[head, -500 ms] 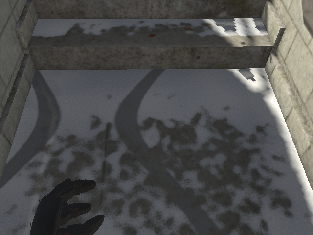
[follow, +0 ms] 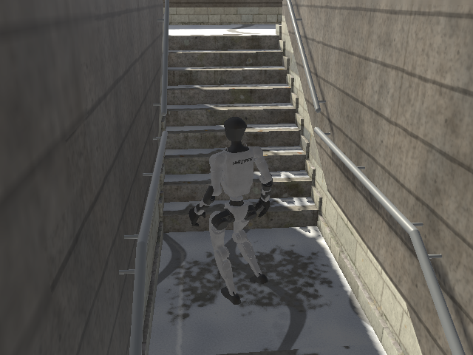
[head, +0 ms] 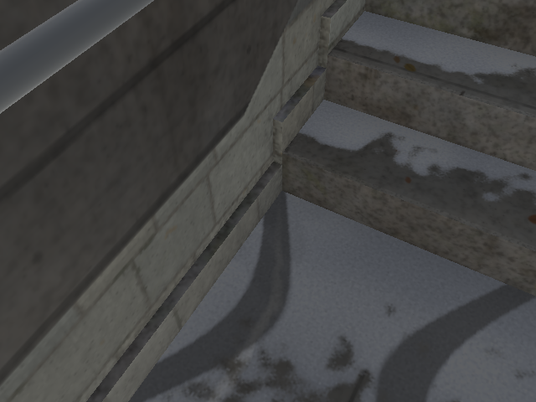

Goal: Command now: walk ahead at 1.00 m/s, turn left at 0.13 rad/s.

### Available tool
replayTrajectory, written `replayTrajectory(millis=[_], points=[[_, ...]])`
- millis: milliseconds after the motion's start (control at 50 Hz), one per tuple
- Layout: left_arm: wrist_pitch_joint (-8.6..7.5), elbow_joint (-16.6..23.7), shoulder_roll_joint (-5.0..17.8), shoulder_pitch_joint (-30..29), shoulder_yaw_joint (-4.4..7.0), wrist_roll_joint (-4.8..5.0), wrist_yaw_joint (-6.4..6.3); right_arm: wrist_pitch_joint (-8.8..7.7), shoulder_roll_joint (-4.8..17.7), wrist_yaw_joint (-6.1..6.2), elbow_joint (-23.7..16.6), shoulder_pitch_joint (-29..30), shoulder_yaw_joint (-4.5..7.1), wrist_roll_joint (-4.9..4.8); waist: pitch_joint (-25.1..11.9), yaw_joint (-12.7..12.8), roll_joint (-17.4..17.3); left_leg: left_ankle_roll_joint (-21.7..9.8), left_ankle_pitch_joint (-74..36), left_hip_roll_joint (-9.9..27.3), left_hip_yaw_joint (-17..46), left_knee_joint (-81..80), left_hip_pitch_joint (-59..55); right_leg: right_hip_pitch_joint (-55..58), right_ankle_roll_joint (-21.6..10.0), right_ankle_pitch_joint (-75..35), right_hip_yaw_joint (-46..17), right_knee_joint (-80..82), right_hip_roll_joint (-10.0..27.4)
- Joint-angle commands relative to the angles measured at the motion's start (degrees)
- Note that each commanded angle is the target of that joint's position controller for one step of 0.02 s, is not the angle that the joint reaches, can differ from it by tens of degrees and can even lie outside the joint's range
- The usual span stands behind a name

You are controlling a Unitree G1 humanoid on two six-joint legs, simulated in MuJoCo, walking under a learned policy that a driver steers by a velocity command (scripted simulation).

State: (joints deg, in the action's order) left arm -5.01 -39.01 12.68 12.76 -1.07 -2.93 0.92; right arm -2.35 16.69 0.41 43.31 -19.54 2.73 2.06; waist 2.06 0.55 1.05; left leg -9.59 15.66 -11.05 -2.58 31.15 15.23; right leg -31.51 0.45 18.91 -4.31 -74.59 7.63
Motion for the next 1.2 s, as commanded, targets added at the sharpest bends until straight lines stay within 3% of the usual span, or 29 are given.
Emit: replayTrajectory(millis=[20, 80, 160, 220, 260, 280, 300, 320, 340, 360, 380, 440, 500, 580, 640, 660, 680, 700, 720, 740, 800, 860, 980, 1000, 1080, 1100, 1120, 1160, 1200], points=[[1.36, 3.04, 7.78, -0.86, 1.44, 0.01, 0.36, -4.57, 6.87, -0.90, -1.95, -1.06, 1.94, -1.77, 4.90, 0.71, 1.49, -4.90, -18.68, 18.64, 16.41, -23.27, 1.12, -5.99, -0.17, -3.32, 2.73, 13.43, 3.80], [0.55, 2.94, 5.03, -8.45, 0.91, 2.47, 1.32, -6.66, 6.77, -2.06, -1.32, -0.77, 2.45, -1.55, 2.40, -0.89, -0.44, 2.17, -33.99, 11.87, 1.60, -27.02, 0.46, 2.79, -3.56, -25.09, 8.21, 29.55, -2.04], [0.86, 3.38, 5.34, -13.72, 1.57, 1.56, 2.90, -8.19, 8.07, -0.57, 2.08, -5.44, 2.28, -1.83, 4.91, -2.58, -1.22, 4.27, -40.55, 17.29, -3.40, -34.32, -11.16, 3.55, -7.98, -36.66, 9.49, 39.98, -6.34], [1.64, 1.15, 8.17, -7.94, 2.63, 1.03, 2.80, -6.08, 9.14, 1.60, 1.58, -4.71, 1.93, 0.12, -1.30, 1.89, -9.29, 8.22, -77.26, 20.64, -6.49, -17.77, -22.10, 6.58, -10.49, -22.31, 13.74, 38.42, -13.19], [1.29, -4.76, 11.95, 11.16, 4.78, 2.23, 2.31, -3.38, 11.61, 3.25, 0.06, 1.88, 2.77, 1.82, -8.88, 12.02, -11.90, 8.59, -84.09, 20.68, -6.45, 10.62, -19.47, 21.85, -12.51, -13.24, 12.53, 40.10, -16.66], [0.68, -6.76, 13.40, 20.63, 5.66, 1.74, 1.91, -2.61, 10.47, 3.92, -0.76, 4.15, 2.25, 1.89, -12.20, 15.88, -8.68, 8.48, -63.71, 17.19, -7.72, 34.80, -11.55, 32.83, -16.01, -17.30, 3.98, 47.26, -11.37], [1.26, -5.45, 19.54, 15.78, 7.59, 0.14, 1.09, -3.54, 0.92, 2.72, -5.16, -0.18, 0.07, 0.43, -16.62, 5.50, 15.55, 12.90, 11.27, 5.55, -5.39, 63.59, 19.60, 56.91, -24.02, -45.09, -20.85, 39.37, 6.18], [2.04, -3.28, 21.67, 15.35, 8.96, 0.35, 0.77, -4.63, 3.52, 2.93, -6.71, -0.56, -0.41, -2.04, -29.32, 8.40, 9.43, 11.84, 13.85, 4.25, 4.96, 74.90, 26.90, 61.94, -31.36, -49.91, -37.66, 45.80, 10.54], [2.07, -2.44, 20.16, 11.35, 8.93, 1.39, -0.03, -5.22, 4.53, 2.98, -6.80, 2.08, -0.91, -1.95, -25.50, 6.19, -0.80, 10.44, 6.19, 8.44, 9.14, 69.65, 24.14, 53.67, -27.95, -46.28, -33.36, 49.66, 8.23], [2.44, -2.62, 16.86, 8.76, 8.14, 2.29, -0.27, -5.18, 4.62, 2.52, -6.97, 3.17, -1.32, -1.14, -13.07, 2.31, -6.00, 9.68, 4.94, 10.97, 8.39, 58.95, 22.27, 39.80, -23.79, -45.79, -26.53, 52.39, 5.27], [2.02, -3.09, 13.49, 9.21, 7.00, 2.52, -0.63, -4.60, 5.94, 2.02, -7.46, 6.76, -0.63, -1.33, -7.78, 2.16, -6.91, 9.87, 4.85, 11.99, 7.09, 55.57, 22.54, 34.03, -21.23, -48.39, -23.52, 54.12, 2.80], [1.36, -3.05, 13.25, 8.60, 6.23, 3.02, -0.06, -0.01, 4.71, 2.42, -8.22, 6.03, -1.15, 0.29, -2.82, -1.40, -5.47, 11.49, 5.98, 13.42, 6.64, 43.49, 18.03, 22.52, -16.73, -62.22, -17.05, 54.41, -1.57], [1.85, -4.13, 15.75, 8.34, 6.95, 2.24, -0.72, 1.48, 2.87, 2.99, -8.92, 10.51, -2.25, -0.02, -3.05, -0.74, 0.29, 12.51, -0.30, 12.01, 3.51, 28.70, 16.11, 19.16, -8.30, -71.48, -13.14, 51.60, -8.43], [3.70, -5.42, 14.02, 11.95, 7.24, 3.59, -1.52, 0.00, 3.00, 2.85, -10.65, 21.55, -3.08, -0.99, -5.37, 4.73, 3.15, 10.43, -17.75, 6.49, 0.15, 4.65, 8.47, 18.33, 0.30, -62.65, -11.76, 49.97, -15.40], [2.50, -6.23, 13.41, 13.41, 7.63, 2.96, -1.94, 0.41, 5.38, 3.52, -8.14, 19.41, -2.86, -0.26, -6.58, 6.29, 6.47, 9.83, -20.31, 4.14, 2.61, -2.19, 2.32, 22.24, 2.10, -55.05, -16.72, 41.48, -16.05], [1.93, -5.73, 13.62, 10.83, 8.14, 2.76, -2.57, 0.20, 6.40, 4.32, -6.77, 12.90, -2.41, -0.01, -6.86, 1.78, 7.17, 8.65, -20.30, 5.01, 6.66, -3.04, -3.14, 18.56, 2.87, -57.67, -19.81, 33.97, -15.00], [1.31, -4.17, 14.14, 6.20, 8.07, 2.99, -2.70, -0.58, 8.52, 4.96, -3.41, 3.51, -1.60, 0.52, -7.79, -3.42, 6.09, 6.84, -27.50, 9.00, 9.23, -8.51, -10.53, 14.65, 3.86, -53.73, -19.57, 25.15, -14.95], [0.74, -2.31, 12.22, 4.76, 7.43, 4.06, -2.86, -1.25, 11.04, 5.54, -0.31, -5.41, -0.31, 1.27, -12.58, -7.77, 0.05, 2.85, -49.38, 20.67, 16.87, -8.70, -23.91, 6.54, 5.04, -24.70, -13.12, 8.29, -18.28], [2.23, -0.03, 7.81, 10.18, 6.16, 3.94, -3.50, -1.33, 10.80, 4.97, -1.56, -3.66, -0.80, 0.86, -21.23, -2.43, -10.59, -7.02, -82.26, 40.78, 28.48, -0.77, -32.31, -1.13, 4.96, 29.64, -5.36, -7.40, -22.40], [3.79, -1.71, 12.24, 13.75, 6.19, 2.04, -3.20, -0.60, 5.72, 4.27, -2.79, -0.34, -0.76, 0.11, -27.34, -0.82, -5.51, -10.64, -75.67, 43.87, 28.33, -0.51, -31.02, -1.85, 3.11, 23.09, -4.62, -10.70, -15.08], [7.37, 1.73, 11.95, 4.31, 6.47, 1.27, -0.56, 0.99, 3.06, 6.23, -5.38, 9.99, -0.84, -0.62, -13.22, 1.54, -5.63, -7.39, -28.93, 33.33, 21.40, -11.07, -12.03, -3.75, 0.82, 11.57, -2.65, -12.71, -10.35], [9.68, 3.25, 10.00, 4.69, 6.12, 1.71, 0.07, 1.20, 6.31, 4.59, -3.62, 11.00, 0.59, -0.27, -4.82, 3.86, -4.71, -3.48, -35.76, 28.89, 6.71, -13.05, 3.31, 3.50, 1.41, 8.29, 0.40, -6.28, -9.79], [9.98, 6.83, 7.72, -2.87, 4.84, 2.46, 1.37, 1.15, 9.69, 1.74, -3.15, 9.69, 2.17, -0.81, -7.30, 1.45, -14.14, 3.40, -18.49, 28.78, -4.16, -11.90, 2.01, 14.39, -0.40, 1.72, 6.40, 24.58, -6.78], [10.38, 9.72, 9.64, -6.07, 6.01, 7.70, 0.53, 1.88, 12.55, 3.44, -5.40, 11.84, 3.78, -2.58, -5.94, 0.05, -12.32, 3.01, -4.85, 30.78, -1.47, -15.02, 3.43, 13.43, 1.26, -1.88, 6.19, 24.11, -3.66], [10.38, 9.07, 10.09, -2.03, 6.89, 5.02, -1.10, 2.29, 8.05, 4.01, -3.46, 7.30, 2.87, -1.76, -4.43, 1.83, -2.15, 10.82, 3.88, 24.57, -5.71, -0.12, 9.19, 24.11, -3.13, -1.39, 2.82, 44.50, -7.51], [9.65, 9.90, 16.39, -0.22, 7.56, 3.64, -2.30, 2.39, 3.72, 2.88, -4.73, 3.49, 1.27, 0.22, -4.76, -0.08, 21.26, 17.15, 16.72, 15.77, -12.51, 22.96, 22.56, 31.55, -7.80, -26.76, -14.32, 49.57, 4.63], [8.83, 10.38, 16.84, 1.09, 7.39, 2.28, -2.16, 2.27, 4.19, 3.26, -6.41, 6.95, 1.59, -0.81, -11.27, 3.46, 26.50, 16.56, 21.30, 13.36, -4.41, 38.54, 22.97, 24.84, -17.89, -33.20, -18.87, 53.94, 12.81], [7.60, 9.07, 7.26, -7.36, 4.09, 1.88, -1.30, 3.13, 4.10, 3.70, -3.54, 5.28, 1.77, -4.08, -7.87, -0.77, 13.99, 15.66, 18.22, 14.80, 4.66, 44.21, 20.50, 19.11, -14.54, -33.81, -7.28, 52.24, 7.93], [6.42, 8.40, 5.09, -12.78, 4.04, 2.18, -0.74, 3.27, 3.97, 3.58, -0.22, 1.34, 1.69, -3.57, -5.24, -3.86, 10.32, 16.14, 11.31, 14.67, 4.42, 37.81, 15.53, 16.98, -10.25, -36.25, 1.17, 49.29, 5.12]])
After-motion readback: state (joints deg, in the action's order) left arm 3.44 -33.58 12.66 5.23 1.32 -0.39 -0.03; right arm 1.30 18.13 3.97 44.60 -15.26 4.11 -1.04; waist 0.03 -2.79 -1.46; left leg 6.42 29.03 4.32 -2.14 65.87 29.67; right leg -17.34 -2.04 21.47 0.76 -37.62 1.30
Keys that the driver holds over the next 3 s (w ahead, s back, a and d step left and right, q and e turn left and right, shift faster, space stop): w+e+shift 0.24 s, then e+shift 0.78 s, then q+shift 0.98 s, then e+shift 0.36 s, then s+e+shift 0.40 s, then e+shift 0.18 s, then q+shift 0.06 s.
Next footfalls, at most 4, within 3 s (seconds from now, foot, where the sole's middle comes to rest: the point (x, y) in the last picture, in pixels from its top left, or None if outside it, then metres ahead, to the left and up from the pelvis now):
0.28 right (348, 392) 0.50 -0.14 -0.76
0.70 left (338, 275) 0.83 -0.14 -0.76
1.08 right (418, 371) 0.55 -0.32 -0.76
1.62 left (360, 314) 0.71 -0.19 -0.76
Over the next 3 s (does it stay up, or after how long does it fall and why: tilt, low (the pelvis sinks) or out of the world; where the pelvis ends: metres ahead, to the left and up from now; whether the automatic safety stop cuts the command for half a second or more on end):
stays up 0.55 -0.25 0.02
